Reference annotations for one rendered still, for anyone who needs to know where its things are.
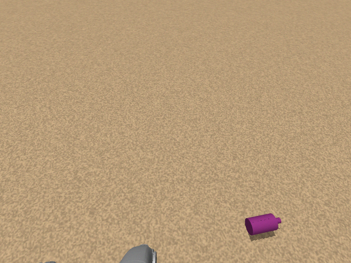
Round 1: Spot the bottle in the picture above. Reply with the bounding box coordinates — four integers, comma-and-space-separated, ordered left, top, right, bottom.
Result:
245, 213, 281, 236

